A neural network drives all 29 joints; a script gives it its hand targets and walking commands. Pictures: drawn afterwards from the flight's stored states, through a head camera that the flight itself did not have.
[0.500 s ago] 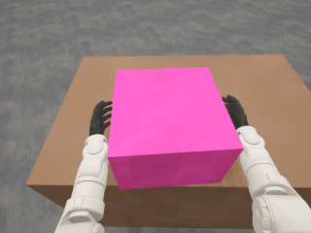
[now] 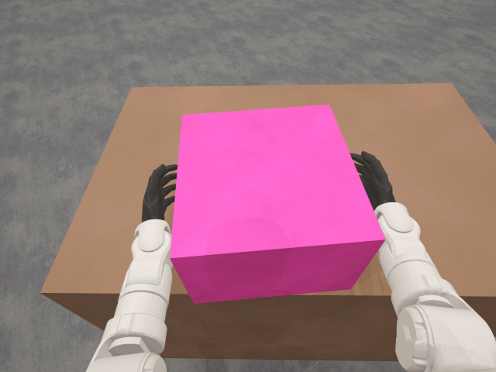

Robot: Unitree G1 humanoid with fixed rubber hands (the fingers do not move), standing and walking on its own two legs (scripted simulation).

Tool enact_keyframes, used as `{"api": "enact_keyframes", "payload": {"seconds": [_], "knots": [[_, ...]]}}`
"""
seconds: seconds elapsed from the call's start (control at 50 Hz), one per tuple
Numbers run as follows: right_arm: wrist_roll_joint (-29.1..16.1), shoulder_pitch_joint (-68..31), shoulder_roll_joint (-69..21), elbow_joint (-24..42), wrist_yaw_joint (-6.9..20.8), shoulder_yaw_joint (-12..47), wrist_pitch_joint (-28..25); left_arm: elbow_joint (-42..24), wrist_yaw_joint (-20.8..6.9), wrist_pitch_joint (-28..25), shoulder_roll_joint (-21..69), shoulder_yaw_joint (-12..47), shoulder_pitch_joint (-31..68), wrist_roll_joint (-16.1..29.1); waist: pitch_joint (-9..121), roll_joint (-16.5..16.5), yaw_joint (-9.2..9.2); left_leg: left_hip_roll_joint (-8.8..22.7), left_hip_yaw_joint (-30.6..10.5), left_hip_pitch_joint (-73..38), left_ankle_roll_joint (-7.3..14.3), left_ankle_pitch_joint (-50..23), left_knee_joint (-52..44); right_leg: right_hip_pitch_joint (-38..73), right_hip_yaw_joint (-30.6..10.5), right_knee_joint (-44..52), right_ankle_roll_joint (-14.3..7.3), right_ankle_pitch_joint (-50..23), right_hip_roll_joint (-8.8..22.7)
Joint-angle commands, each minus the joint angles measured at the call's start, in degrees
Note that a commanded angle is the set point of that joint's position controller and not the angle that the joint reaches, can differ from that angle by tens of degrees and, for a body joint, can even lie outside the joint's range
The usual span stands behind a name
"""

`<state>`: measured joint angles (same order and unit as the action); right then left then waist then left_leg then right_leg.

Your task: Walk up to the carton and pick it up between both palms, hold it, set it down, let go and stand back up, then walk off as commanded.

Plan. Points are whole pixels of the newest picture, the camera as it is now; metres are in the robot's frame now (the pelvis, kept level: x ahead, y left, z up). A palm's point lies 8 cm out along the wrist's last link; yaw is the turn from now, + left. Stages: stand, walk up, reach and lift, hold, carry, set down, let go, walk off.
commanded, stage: set down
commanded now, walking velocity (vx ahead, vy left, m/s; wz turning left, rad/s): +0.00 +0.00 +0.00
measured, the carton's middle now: (264, 199) +0.41 +0.02 +0.02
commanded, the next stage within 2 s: none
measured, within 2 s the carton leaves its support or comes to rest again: neither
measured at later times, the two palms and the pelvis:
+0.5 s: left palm (158, 220) +0.36 +0.20 +0.02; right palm (380, 200) +0.42 -0.20 +0.02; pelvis +0.00 +0.00 -0.01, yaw +0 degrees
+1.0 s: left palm (140, 252) +0.30 +0.22 +0.02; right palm (425, 225) +0.36 -0.25 +0.03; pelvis -0.03 +0.00 -0.01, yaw +0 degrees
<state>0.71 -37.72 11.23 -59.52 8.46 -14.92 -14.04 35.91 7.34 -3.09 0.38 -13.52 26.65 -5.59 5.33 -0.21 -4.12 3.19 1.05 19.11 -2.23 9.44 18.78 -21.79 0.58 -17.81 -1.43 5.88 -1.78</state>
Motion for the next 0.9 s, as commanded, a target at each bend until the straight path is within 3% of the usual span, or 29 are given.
{"api": "enact_keyframes", "payload": {"seconds": [0.0,0.1,0.2,0.28,0.38,0.48,0.5,0.52,0.58,0.6,0.66,0.72,0.88], "knots": [[7.71,-28.84,-9.73,4.15,4.18,3.85,-1.6,1.51,-3.79,-1.04,17.62,9.49,30.24,-3.88,23.3,3.11,0.28,-2.2,3.56,-6.33,-0.36,-10.39,-2.54,12.92,4.18,0.82,1.02,-7.43,0.05],[3.17,-27.99,4.75,2.13,1.2,2.4,-1.72,2.22,-0.4,-1.82,5.15,6.82,27.32,-1.27,22.6,3.01,-0.39,-1.98,3.87,-5.17,-0.45,-10.73,-1.62,12.67,3.35,0.48,0.93,-7.86,-0.47],[-7.38,-32.15,13.6,4.35,-1.99,8.18,-1.14,-0.25,3.76,-1.93,-2.4,8.78,29.88,6.19,29.58,2.45,-1.65,-2.24,4.31,-2.42,-0.9,-14.09,2.06,13.49,1.61,-2.34,1.02,-13.0,-2.42],[-12.66,-31.53,14.98,6.32,-2.67,10.69,-2.15,-1.82,4.41,-3.16,-4.1,9.44,29.02,8.41,38.41,2.01,-1.65,-2.54,4.15,-2.35,-1.84,-21.49,5.43,16.23,0.75,-4.97,1.31,-21.34,-3.08],[-17.02,-29.22,23.31,9.56,-2.9,11.39,-3.53,-7.58,4.43,-3.44,-9.43,9.53,24.63,9.78,48.24,1.21,-1.28,-2.38,3.75,-3.36,-3.26,-30.28,8.88,18.88,0.23,-7.26,0.69,-30.44,-4.05],[-19.57,-27.05,28.17,11.54,-2.22,12.14,-3.2,-11.5,3.92,-2.35,-11.49,9.66,20.87,11.33,47.4,3.02,-0.64,-2.41,3.03,-1.8,-3.23,-31.21,9.4,19.41,0.03,-8.58,0.68,-32.37,-4.45],[-20.44,-28.08,28.57,12.87,-1.96,12.8,-3.01,-11.64,3.9,-2.2,-11.95,8.93,20.89,11.7,46.99,4.13,-1.78,-2.6,3.28,-0.86,-2.99,-30.66,9.2,19.82,-0.41,-8.62,0.76,-32.28,-4.35],[-21.15,-25.98,29.29,13.3,-1.83,13.67,-2.6,-12.42,3.6,-1.63,-12.24,9.2,18.92,12.19,46.19,5.11,-1.21,-2.73,3.07,-0.94,-2.55,-30.61,9.02,20.97,-0.47,-9.3,1.26,-33.66,-4.26],[-23.16,-27.01,29.95,13.47,-0.54,15.31,-1.28,-12.3,3.33,-1.41,-13.76,7.22,20.67,12.55,44.73,7.38,-2.74,-3.32,3.47,1.72,-1.62,-26.96,7.38,22.27,-0.73,-9.41,1.95,-31.54,-3.88],[-23.93,-23.92,30.37,13.63,-0.31,16.08,-0.8,-13.63,2.93,-0.7,-13.8,7.81,17.54,12.94,43.68,8.05,-1.91,-3.21,3.16,1.34,-1.23,-26.64,6.77,23.27,-0.94,-9.47,2.06,-33.03,-3.68],[-25.59,-25.01,30.63,14.22,0.6,17.26,0.13,-15.09,2.61,-1.14,-16.2,6.62,19.96,13.29,43.36,8.77,-2.81,-3.88,3.53,3.72,-0.61,-23.41,5.6,25.12,-1.88,-9.09,2.5,-31.39,-2.75],[-26.29,-21.01,30.3,14.99,1.16,18.54,0.93,-16.78,1.88,-1.16,-16.44,6.82,16.98,13.73,41.07,9.78,-2.05,-4.09,3.43,3.75,0.03,-21.56,4.74,25.68,-2.32,-8.64,2.86,-30.6,-2.3],[-26.32,-16.91,31.0,18.77,2.37,17.02,2.7,-21.63,1.81,-1.69,-17.09,7.91,15.9,14.89,36.43,8.3,-0.81,-4.07,2.86,1.25,0.68,-14.77,2.95,20.93,-1.77,-6.66,2.2,-17.58,-2.02]]}}
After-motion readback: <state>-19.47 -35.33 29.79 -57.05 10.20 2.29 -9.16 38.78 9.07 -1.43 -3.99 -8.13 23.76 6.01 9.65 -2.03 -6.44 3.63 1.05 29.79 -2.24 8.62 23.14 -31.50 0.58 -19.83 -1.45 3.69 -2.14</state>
